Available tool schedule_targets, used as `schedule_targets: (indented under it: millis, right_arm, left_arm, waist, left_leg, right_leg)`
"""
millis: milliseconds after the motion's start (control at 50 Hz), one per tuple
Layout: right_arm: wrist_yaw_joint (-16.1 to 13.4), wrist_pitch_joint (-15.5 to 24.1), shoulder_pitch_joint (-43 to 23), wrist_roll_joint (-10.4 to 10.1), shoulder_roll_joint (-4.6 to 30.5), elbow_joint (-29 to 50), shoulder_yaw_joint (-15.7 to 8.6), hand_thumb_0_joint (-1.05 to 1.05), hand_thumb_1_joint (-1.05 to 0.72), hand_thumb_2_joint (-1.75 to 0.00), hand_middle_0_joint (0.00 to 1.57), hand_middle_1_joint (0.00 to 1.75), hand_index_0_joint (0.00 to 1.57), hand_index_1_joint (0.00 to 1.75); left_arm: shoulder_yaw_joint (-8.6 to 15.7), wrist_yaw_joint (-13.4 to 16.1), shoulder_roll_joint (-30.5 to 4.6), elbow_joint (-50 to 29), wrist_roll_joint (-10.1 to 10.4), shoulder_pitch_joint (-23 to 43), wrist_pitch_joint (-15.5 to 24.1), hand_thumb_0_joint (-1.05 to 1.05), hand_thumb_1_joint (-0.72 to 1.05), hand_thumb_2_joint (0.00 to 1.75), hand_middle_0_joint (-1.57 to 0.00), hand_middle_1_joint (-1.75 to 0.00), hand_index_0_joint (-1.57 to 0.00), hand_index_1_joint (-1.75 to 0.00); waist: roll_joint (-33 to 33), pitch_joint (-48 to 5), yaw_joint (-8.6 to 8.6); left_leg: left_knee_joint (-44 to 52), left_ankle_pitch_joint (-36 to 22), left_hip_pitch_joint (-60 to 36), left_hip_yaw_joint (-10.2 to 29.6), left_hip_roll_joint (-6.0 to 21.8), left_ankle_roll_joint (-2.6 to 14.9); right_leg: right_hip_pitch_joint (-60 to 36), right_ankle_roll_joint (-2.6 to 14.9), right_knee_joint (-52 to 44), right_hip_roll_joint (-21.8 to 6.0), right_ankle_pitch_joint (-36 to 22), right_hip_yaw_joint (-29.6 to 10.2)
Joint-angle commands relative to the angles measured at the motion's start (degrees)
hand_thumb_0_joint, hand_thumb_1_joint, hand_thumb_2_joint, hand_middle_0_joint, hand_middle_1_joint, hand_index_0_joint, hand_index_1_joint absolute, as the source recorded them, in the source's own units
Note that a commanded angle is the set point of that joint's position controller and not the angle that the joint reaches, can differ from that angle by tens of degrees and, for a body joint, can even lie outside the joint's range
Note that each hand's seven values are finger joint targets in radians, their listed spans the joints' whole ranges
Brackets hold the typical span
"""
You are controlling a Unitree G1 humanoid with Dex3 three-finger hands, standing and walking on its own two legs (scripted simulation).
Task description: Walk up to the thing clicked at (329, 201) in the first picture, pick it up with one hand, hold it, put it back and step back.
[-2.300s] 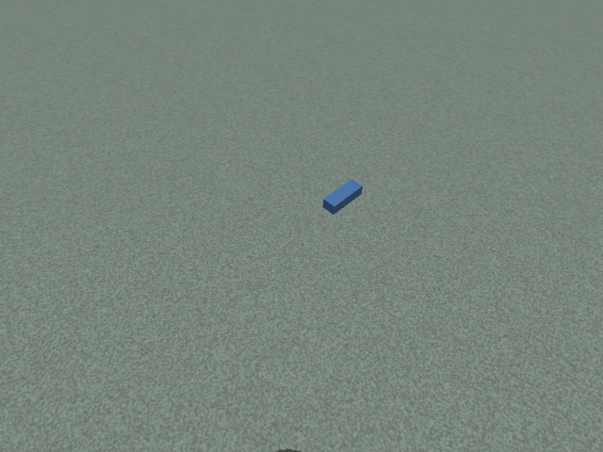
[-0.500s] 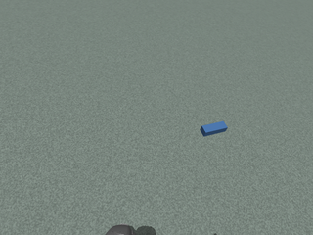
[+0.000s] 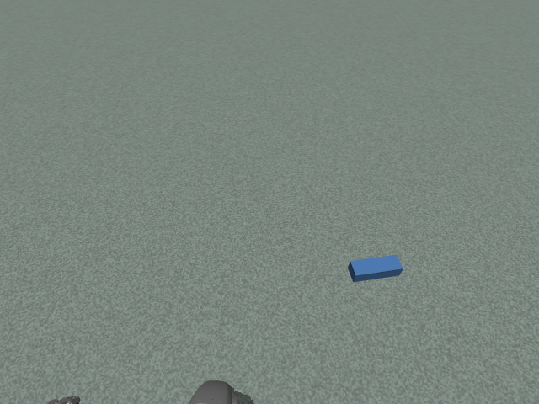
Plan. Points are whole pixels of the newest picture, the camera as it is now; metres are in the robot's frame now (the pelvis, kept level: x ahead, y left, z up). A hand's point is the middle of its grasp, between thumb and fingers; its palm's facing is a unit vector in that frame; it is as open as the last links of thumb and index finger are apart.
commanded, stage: walk up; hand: left
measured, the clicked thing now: (374, 268) +0.77 -0.39 -0.71
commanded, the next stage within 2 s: none
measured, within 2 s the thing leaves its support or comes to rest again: neither
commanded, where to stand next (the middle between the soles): +0.44 -0.72 m, yaw +11 degrees
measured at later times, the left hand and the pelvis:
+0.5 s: hand (205, 376) +0.20 +0.13 -0.14, palm faces +0.00 -0.96 -0.30, open 7.4 cm; pelvis +0.12 -0.15 +0.01, yaw +4 degrees
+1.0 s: hand (321, 365) +0.23 -0.07 -0.16, palm faces +0.07 -0.95 -0.31, open 7.4 cm; pelvis +0.22 -0.35 +0.00, yaw +7 degrees
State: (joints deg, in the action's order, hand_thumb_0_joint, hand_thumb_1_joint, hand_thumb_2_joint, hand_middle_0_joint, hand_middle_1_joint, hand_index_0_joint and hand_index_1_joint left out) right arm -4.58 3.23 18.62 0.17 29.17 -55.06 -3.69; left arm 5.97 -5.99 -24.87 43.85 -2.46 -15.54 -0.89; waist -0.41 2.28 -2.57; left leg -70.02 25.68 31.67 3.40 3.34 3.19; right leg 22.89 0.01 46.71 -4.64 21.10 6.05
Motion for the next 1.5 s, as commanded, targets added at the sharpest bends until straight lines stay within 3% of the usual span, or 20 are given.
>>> schedule_targets:
  millis: [0, 120, 200, 260, 340, 520, 600, 620, 640, 660, 840, 860, 900, 1000, 1180, 1260, 1280, 1300, 1320, 1480]
  right_arm:
    - [0.23, 2.88, 5.18, -0.42, 11.16, 2.33, -2.84, 0.00, -0.90, -0.90, 0.20, 0.30, 0.20, 0.30]
    - [0.27, 2.86, 5.28, -0.32, 9.05, 4.76, -2.35, 0.00, -0.90, -0.90, 0.20, 0.30, 0.20, 0.30]
    - [-1.01, 3.49, 16.15, 0.03, 10.19, 3.55, -3.42, 0.00, -0.90, -0.90, 0.20, 0.30, 0.20, 0.30]
    - [-3.07, 3.02, 13.46, -1.12, 19.79, 8.69, -5.94, 0.00, -0.90, -0.90, 0.20, 0.30, 0.20, 0.30]
    - [-2.49, 3.51, 4.18, -0.22, 14.12, 8.29, -3.70, 0.00, -0.90, -0.90, 0.20, 0.30, 0.20, 0.30]
    - [-1.13, 3.96, 1.79, 2.01, 21.15, 7.03, -5.50, 0.00, -0.90, -0.90, 0.20, 0.30, 0.20, 0.30]
    - [-1.61, 1.88, -3.60, 2.73, 14.80, 6.46, -3.31, 0.00, -0.90, -0.90, 0.20, 0.30, 0.20, 0.30]
    - [-1.77, 1.42, -3.63, 2.15, 7.58, 6.99, -0.85, 0.00, -0.90, -0.90, 0.20, 0.30, 0.20, 0.30]
    - [-2.83, 1.37, -3.97, 1.05, 8.28, 8.59, -1.70, 0.00, -0.90, -0.90, 0.20, 0.30, 0.20, 0.30]
    - [-3.08, 1.85, -4.47, 0.55, 11.12, 7.52, -2.18, 0.00, -0.90, -0.90, 0.20, 0.30, 0.20, 0.30]
    - [-1.53, 3.93, 16.01, -0.22, 8.98, -2.30, -2.52, 0.00, -0.90, -0.90, 0.20, 0.30, 0.20, 0.30]
    - [-2.26, 4.06, 19.04, 0.47, 11.64, -2.58, -3.61, 0.00, -0.90, -0.90, 0.20, 0.30, 0.20, 0.30]
    - [-3.77, 3.74, 15.08, 1.19, 20.29, 2.10, -6.08, 0.00, -0.90, -0.90, 0.20, 0.30, 0.20, 0.30]
    - [-2.93, 3.81, 5.92, 0.73, 15.44, 3.77, -4.22, 0.00, -0.90, -0.90, 0.20, 0.30, 0.20, 0.30]
    - [-1.96, 3.46, 4.41, 2.06, 20.72, 5.41, -6.15, 0.00, -0.90, -0.90, 0.20, 0.30, 0.20, 0.30]
    - [-1.78, 1.63, -2.33, 2.79, 18.78, 5.07, -4.97, 0.00, -0.90, -0.90, 0.20, 0.30, 0.20, 0.30]
    - [-2.00, 0.91, -1.26, 2.94, 13.55, 4.72, -3.35, 0.00, -0.90, -0.90, 0.20, 0.30, 0.20, 0.30]
    - [-1.99, 0.52, -2.03, 1.98, 7.92, 5.88, -1.40, 0.00, -0.90, -0.90, 0.20, 0.30, 0.20, 0.30]
    - [-3.32, 0.68, -4.62, 1.07, 9.47, 7.70, -2.68, 0.00, -0.90, -0.90, 0.20, 0.30, 0.20, 0.30]
    - [-2.45, 2.80, 13.36, -0.55, 9.94, -2.92, -2.83, 0.00, -0.90, -0.90, 0.20, 0.30, 0.20, 0.30]
  left_arm:
    - [5.05, 1.96, -15.15, -4.61, -0.35, 1.38, 1.37, 0.00, 0.90, 0.90, -0.20, -0.30, -0.20, -0.30]
    - [3.75, 1.67, -12.46, -7.43, -1.34, 1.54, 0.64, 0.00, 0.90, 0.90, -0.20, -0.30, -0.20, -0.30]
    - [2.04, 1.54, -9.14, -9.86, -0.64, 1.91, -0.01, 0.00, 0.90, 0.90, -0.20, -0.30, -0.20, -0.30]
    - [3.35, 2.14, -14.07, -9.87, -1.30, -3.55, -1.76, 0.00, 0.90, 0.90, -0.20, -0.30, -0.20, -0.30]
    - [4.30, 1.53, -13.25, -7.18, -0.85, -3.08, -2.86, 0.00, 0.90, 0.90, -0.20, -0.30, -0.20, -0.30]
    - [4.98, -0.85, -12.04, -6.72, -0.49, 1.82, -3.63, 0.00, 0.90, 0.90, -0.20, -0.30, -0.20, -0.30]
    - [7.16, 0.24, -13.68, 0.22, -0.65, -13.56, -2.82, 0.00, 0.90, 0.90, -0.20, -0.30, -0.20, -0.30]
    - [7.74, 0.88, -17.86, 0.31, -1.92, -17.28, -2.28, 0.00, 0.90, 0.90, -0.20, -0.30, -0.20, -0.30]
    - [7.61, 1.63, -22.32, -3.74, -1.42, -8.06, -1.58, 0.00, 0.90, 0.90, -0.20, -0.30, -0.20, -0.30]
    - [7.65, 2.08, -22.63, -5.63, -0.07, -1.95, -1.21, 0.00, 0.90, 0.90, -0.20, -0.30, -0.20, -0.30]
    - [2.48, 2.16, -11.64, -8.71, -0.67, 8.08, -1.72, 0.00, 0.90, 0.90, -0.20, -0.30, -0.20, -0.30]
    - [1.20, 2.02, -8.81, -9.30, -0.29, 6.05, -1.80, 0.00, 0.90, 0.90, -0.20, -0.30, -0.20, -0.30]
    - [1.55, 2.68, -10.10, -8.56, -0.89, 0.38, -3.20, 0.00, 0.90, 0.90, -0.20, -0.30, -0.20, -0.30]
    - [3.66, 2.36, -14.11, -5.29, -1.08, -1.36, -3.53, 0.00, 0.90, 0.90, -0.20, -0.30, -0.20, -0.30]
    - [4.57, 0.27, -13.09, -6.02, -0.86, 3.25, -4.45, 0.00, 0.90, 0.90, -0.20, -0.30, -0.20, -0.30]
    - [6.13, 0.53, -13.31, -0.90, -0.89, -8.30, -3.90, 0.00, 0.90, 0.90, -0.20, -0.30, -0.20, -0.30]
    - [6.97, 0.98, -15.52, 0.67, -1.95, -12.90, -3.57, 0.00, 0.90, 0.90, -0.20, -0.30, -0.20, -0.30]
    - [7.18, 1.58, -19.05, -0.60, -2.83, -14.79, -2.86, 0.00, 0.90, 0.90, -0.20, -0.30, -0.20, -0.30]
    - [6.79, 2.40, -23.01, -4.18, -1.74, -3.51, -2.22, 0.00, 0.90, 0.90, -0.20, -0.30, -0.20, -0.30]
    - [2.68, 3.02, -13.72, -7.23, -1.29, 8.51, -2.51, 0.00, 0.90, 0.90, -0.20, -0.30, -0.20, -0.30]
  waist:
    - [12.97, 4.84, 0.29]
    - [8.94, 1.76, 0.17]
    - [-1.00, -3.82, 6.31]
    - [-0.95, -9.82, 5.93]
    - [-0.43, -1.01, 1.42]
    - [-11.81, -0.94, 2.93]
    - [2.65, -5.45, -6.96]
    - [20.44, -1.68, -10.03]
    - [21.71, 1.09, -5.12]
    - [15.10, 1.96, -1.99]
    - [9.79, -1.74, 6.54]
    - [3.02, -4.77, 8.00]
    - [-1.88, -7.86, 5.95]
    - [-2.82, -0.02, 2.11]
    - [-11.76, -0.24, 3.78]
    - [-5.55, -3.33, -4.21]
    - [6.54, -3.37, -7.21]
    - [20.10, 0.46, -9.27]
    - [18.84, 2.79, -3.71]
    - [13.76, 0.29, 5.07]
  left_leg:
    - [10.02, -1.24, 7.89, -4.30, 0.01, -0.76]
    - [23.35, -6.85, -1.54, -7.70, -0.52, 0.17]
    - [39.81, -21.03, -28.34, -6.33, -0.93, 2.17]
    - [49.93, -4.94, -34.47, 43.06, 29.05, 17.34]
    - [46.64, -7.87, -13.73, 14.46, 16.21, 10.31]
    - [45.93, 11.85, -5.53, 9.78, 12.95, 9.09]
    - [21.13, 8.82, 10.24, -4.62, 4.83, 2.84]
    - [-0.04, 11.58, 22.74, -10.96, -1.81, -0.16]
    - [-3.89, 10.71, 26.00, -4.12, -3.84, -0.97]
    - [-3.74, 6.78, 22.25, -1.13, -0.05, -0.67]
    - [35.01, -15.13, -18.72, -9.41, -2.41, -0.20]
    - [40.20, -17.04, -28.11, -2.58, 0.93, -0.20]
    - [52.65, 0.73, -31.45, 38.86, 25.96, 8.62]
    - [47.26, -4.81, -15.10, 15.12, 16.72, 8.78]
    - [43.90, 8.69, -7.31, 8.70, 14.79, 9.24]
    - [30.55, 10.58, 6.69, -2.16, 8.46, 4.20]
    - [16.23, 13.24, 14.08, -7.64, 4.04, 1.95]
    - [-2.13, 14.32, 23.83, -10.14, -1.94, -0.43]
    - [-4.47, 10.56, 22.20, -1.68, -3.44, -0.57]
    - [25.35, -5.46, -11.68, -8.78, -2.05, 0.66]
  right_leg:
    - [-6.75, 12.02, -28.58, -9.53, 8.65, -17.13]
    - [-9.69, 12.61, -27.73, -11.47, -4.54, -12.83]
    - [1.50, 5.66, -3.52, -3.95, -23.90, -1.34]
    - [21.82, -1.78, 29.06, 3.09, 13.06, -13.34]
    - [14.45, 0.34, 26.45, -1.52, 3.30, -15.49]
    - [9.59, -0.45, 8.84, -2.10, 3.79, -7.26]
    - [-17.88, 0.47, -10.29, 3.83, 2.35, -2.03]
    - [-16.69, 2.51, -20.58, -4.65, 14.91, -19.24]
    - [-12.17, 9.14, -33.23, -13.25, 17.08, -39.54]
    - [-9.93, 12.03, -34.24, -15.53, 17.73, -42.03]
    - [3.12, 12.52, -11.43, -5.47, -13.37, -12.41]
    - [7.77, 9.35, -1.79, -2.73, -10.23, -9.55]
    - [20.44, 2.42, 18.72, 3.94, 9.24, -13.40]
    - [15.87, 0.83, 23.18, -0.53, 2.86, -16.48]
    - [11.93, -0.75, 11.72, -2.49, 5.79, -8.62]
    - [-10.35, 0.48, -4.31, 2.93, 2.74, -1.33]
    - [-15.00, 1.29, -8.27, 3.77, 6.16, -2.58]
    - [-9.82, 5.42, -21.43, -6.77, 20.83, -24.88]
    - [-4.22, 10.72, -34.01, -13.40, 19.28, -43.05]
    - [3.74, 14.02, -11.93, -6.38, -20.06, -16.06]
